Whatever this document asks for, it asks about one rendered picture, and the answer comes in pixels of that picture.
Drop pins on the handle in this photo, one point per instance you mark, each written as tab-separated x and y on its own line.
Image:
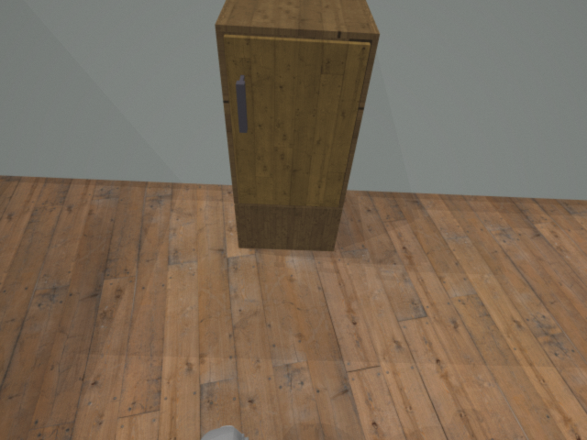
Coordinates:
242	106

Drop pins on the cupboard door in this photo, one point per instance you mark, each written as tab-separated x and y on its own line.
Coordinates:
302	99

